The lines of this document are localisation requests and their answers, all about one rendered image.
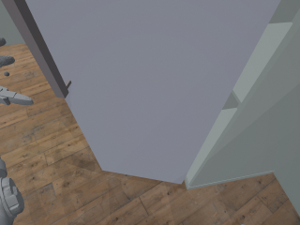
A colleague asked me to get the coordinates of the robot left upper arm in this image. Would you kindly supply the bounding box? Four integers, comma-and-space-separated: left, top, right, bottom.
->
0, 177, 24, 225

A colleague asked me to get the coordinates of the handle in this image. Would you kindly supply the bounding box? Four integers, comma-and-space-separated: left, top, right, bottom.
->
1, 0, 71, 98

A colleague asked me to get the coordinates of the robot left hand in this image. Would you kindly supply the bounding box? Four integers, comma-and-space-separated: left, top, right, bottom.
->
0, 37, 34, 105

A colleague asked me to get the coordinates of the fridge door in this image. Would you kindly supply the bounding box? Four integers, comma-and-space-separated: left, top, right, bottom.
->
25, 0, 281, 185

